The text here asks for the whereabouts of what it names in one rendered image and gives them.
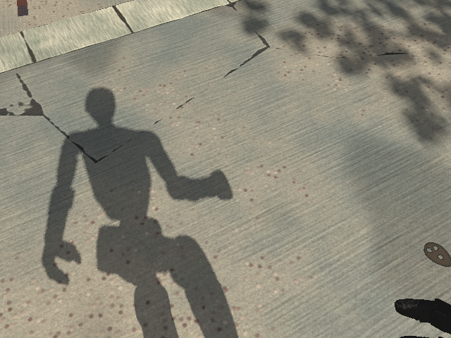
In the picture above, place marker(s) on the right robot hand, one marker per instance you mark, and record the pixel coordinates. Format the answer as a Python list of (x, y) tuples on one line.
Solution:
[(437, 313)]

